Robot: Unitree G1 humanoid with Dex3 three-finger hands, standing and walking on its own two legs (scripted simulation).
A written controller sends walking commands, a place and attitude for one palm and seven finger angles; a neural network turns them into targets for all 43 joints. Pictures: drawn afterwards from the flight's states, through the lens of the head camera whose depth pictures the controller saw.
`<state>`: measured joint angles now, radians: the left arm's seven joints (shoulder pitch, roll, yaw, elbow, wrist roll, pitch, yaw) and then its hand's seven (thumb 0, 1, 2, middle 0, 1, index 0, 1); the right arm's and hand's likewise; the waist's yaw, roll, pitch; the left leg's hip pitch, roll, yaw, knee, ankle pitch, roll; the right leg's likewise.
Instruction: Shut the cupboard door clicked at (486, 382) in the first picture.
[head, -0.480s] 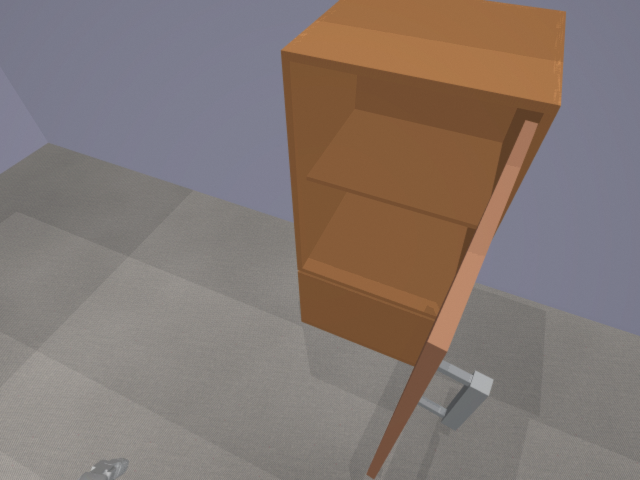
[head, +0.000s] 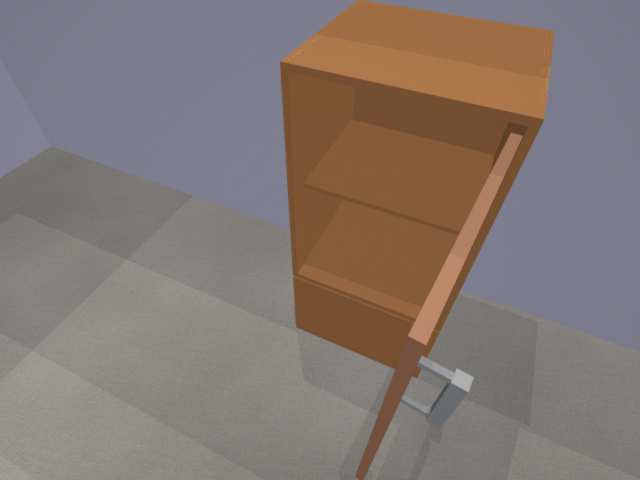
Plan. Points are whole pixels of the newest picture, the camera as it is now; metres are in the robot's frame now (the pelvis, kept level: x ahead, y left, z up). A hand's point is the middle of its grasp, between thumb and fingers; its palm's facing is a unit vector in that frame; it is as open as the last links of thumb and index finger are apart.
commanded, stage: stand and wait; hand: left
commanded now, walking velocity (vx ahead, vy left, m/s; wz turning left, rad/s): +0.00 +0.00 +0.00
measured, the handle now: (431, 392) +0.24 -0.12 -0.01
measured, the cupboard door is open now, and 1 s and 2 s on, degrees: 83 83 83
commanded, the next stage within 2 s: look at it before walking up in 0.44 s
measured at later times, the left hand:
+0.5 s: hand out of the picture +0.07 +0.24 -0.15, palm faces -0.02 -0.94 -0.34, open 7.4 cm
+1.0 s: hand out of the picture +0.06 +0.24 -0.15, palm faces +0.00 -0.94 -0.34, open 7.4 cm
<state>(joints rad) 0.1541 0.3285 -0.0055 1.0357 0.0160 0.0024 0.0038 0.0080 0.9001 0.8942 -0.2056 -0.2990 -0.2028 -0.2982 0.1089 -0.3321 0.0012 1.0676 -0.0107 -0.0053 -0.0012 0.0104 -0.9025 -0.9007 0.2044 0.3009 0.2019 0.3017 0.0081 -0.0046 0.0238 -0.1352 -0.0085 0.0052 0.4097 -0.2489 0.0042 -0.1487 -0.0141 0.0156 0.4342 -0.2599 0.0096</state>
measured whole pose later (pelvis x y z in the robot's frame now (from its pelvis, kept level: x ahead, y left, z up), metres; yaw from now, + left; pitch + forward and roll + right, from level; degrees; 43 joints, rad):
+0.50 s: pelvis -0.01 +0.00 +0.00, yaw +0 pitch -2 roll +0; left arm 0.13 0.33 0.00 1.08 0.01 -0.01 0.00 0.01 0.90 0.89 -0.20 -0.30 -0.20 -0.30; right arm 0.13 -0.33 0.00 1.13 -0.01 -0.01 0.00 0.01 -0.90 -0.90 0.20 0.30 0.20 0.30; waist 0.00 0.00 0.02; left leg -0.13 0.00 0.00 0.36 -0.20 0.00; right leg -0.15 -0.01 0.01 0.39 -0.21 0.00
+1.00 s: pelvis -0.01 +0.00 +0.00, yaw +0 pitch -2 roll +0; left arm 0.14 0.34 0.01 1.10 0.02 -0.01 0.00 0.01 0.90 0.89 -0.20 -0.30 -0.20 -0.30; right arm 0.12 -0.33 0.00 1.13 -0.01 -0.02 0.00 0.01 -0.90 -0.90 0.20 0.30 0.20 0.30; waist 0.01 0.00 0.03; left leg -0.12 0.00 0.00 0.35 -0.20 0.00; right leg -0.13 -0.01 0.01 0.37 -0.21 0.00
